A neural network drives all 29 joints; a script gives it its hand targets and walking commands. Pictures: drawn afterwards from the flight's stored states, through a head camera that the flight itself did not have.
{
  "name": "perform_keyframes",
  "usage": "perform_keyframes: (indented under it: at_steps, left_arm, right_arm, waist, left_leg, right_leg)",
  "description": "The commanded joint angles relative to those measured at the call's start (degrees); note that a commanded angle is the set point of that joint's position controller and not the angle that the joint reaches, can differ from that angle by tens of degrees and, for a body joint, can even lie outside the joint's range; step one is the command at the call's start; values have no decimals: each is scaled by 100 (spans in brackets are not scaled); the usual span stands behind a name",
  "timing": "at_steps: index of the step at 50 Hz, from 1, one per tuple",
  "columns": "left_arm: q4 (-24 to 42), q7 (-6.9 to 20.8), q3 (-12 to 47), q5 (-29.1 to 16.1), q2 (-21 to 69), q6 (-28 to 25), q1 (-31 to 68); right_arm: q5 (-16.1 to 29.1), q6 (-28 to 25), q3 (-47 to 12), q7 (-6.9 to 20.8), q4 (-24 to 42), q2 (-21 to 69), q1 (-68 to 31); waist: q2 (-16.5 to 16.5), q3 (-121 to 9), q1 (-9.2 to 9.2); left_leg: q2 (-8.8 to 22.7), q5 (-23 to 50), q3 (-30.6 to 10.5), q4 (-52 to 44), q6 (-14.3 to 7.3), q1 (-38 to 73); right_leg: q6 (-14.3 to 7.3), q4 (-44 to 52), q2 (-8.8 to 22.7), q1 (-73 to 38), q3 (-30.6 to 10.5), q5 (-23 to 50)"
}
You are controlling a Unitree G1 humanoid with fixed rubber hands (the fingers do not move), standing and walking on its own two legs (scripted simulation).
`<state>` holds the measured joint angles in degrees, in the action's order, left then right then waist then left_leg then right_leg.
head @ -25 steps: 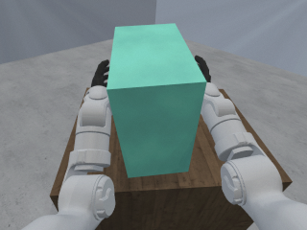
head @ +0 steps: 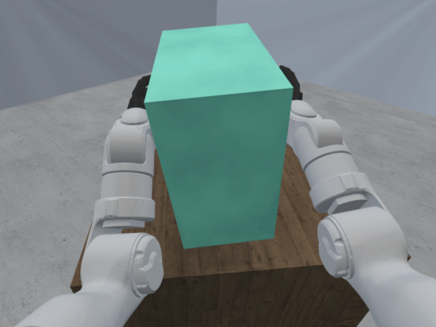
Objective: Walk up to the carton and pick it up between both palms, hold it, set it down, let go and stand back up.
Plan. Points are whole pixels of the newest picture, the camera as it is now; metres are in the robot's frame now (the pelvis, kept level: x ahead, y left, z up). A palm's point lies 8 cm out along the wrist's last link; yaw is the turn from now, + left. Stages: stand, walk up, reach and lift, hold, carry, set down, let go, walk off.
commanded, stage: reach and lift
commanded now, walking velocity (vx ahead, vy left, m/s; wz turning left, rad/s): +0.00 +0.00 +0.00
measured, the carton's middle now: (216, 132) +0.39 -0.01 +0.23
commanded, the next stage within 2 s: hold in 0.92 s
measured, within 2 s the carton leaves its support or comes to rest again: neither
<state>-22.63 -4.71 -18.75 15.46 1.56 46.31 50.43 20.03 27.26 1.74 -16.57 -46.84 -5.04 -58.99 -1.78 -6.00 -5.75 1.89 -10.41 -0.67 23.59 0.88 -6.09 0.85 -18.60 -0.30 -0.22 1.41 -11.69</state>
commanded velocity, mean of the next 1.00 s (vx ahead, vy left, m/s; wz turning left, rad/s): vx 0.00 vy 0.00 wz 0.00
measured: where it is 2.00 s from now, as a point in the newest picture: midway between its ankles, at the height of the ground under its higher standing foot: outside the picture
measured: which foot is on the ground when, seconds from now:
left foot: down 0.00-1.00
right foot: down 0.00-1.00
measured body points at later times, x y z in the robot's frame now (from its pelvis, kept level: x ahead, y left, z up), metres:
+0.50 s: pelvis +0.00 -0.01 +0.00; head -0.09 +0.01 +0.44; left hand +0.39 +0.12 +0.29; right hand +0.39 -0.14 +0.31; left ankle +0.04 +0.12 -0.74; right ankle -0.01 -0.13 -0.74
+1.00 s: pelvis +0.01 -0.01 +0.00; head -0.10 +0.00 +0.44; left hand +0.38 +0.13 +0.30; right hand +0.38 -0.13 +0.33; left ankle +0.04 +0.12 -0.74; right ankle -0.01 -0.13 -0.74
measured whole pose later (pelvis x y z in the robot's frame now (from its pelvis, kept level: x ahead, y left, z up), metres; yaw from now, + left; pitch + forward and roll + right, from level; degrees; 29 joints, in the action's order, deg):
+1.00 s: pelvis +0.01 -0.01 +0.00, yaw +1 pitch -5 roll -1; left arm -24.4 -4.1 -20.7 12.5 -0.4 52.3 55.2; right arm 25.8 36.1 -2.5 -20.4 -48.9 -8.3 -66.5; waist 0.6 -10.4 -4.6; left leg 2.5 -11.4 -1.7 24.5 1.6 -7.7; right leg 0.2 -18.5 -1.1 0.7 2.3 -12.4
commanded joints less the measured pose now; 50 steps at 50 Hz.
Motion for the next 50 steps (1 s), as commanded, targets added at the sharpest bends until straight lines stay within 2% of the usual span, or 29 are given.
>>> perform_keyframes:
  at_steps: [1, 14, 25, 37, 46, 50]
  left_arm:
    - [482, 846, 2351, -882, 3345, -448, 5348]
    - [57, 801, 2054, -1072, 3169, -493, 5902]
    - [186, 746, 2028, -1158, 3063, -420, 6016]
    - [491, 809, 2036, -1170, 2976, -155, 5850]
    - [659, 865, 2068, -1220, 3001, 26, 5907]
    - [633, 877, 2008, -1199, 2978, 83, 5971]
  right_arm:
    - [722, 25, -1378, 662, 1479, 3888, -5211]
    - [794, 205, -1136, 636, 1067, 3850, -5611]
    - [1101, 384, -1290, 504, 1195, 3826, -5667]
    - [1441, 685, -1516, 319, 1580, 3794, -5586]
    - [1539, 885, -1471, 303, 1592, 3747, -5601]
    - [1529, 960, -1380, 328, 1447, 3711, -5601]
  waist:
    - [464, -1792, 38]
    - [358, -2083, 51]
    - [490, -2357, 83]
    - [413, -2317, 82]
    - [421, -2155, 63]
    - [448, -2016, 60]
  left_leg:
    - [-365, 1013, 42, -294, 212, 889]
    - [-381, 712, 36, -300, 164, 634]
    - [-425, 1220, 13, -153, 210, 688]
    - [-460, 1712, -25, -57, 254, 750]
    - [-426, 1699, -58, -104, 286, 690]
    - [-407, 1510, -60, -160, 285, 612]
  right_leg:
    - [265, 366, -435, 487, 64, 914]
    - [282, 388, -450, 608, -19, 718]
    - [340, 293, -470, 436, -44, 1339]
    - [417, 189, -508, 138, -42, 2141]
    - [384, 192, -560, 130, -26, 2037]
    - [356, 221, -563, 193, -34, 1776]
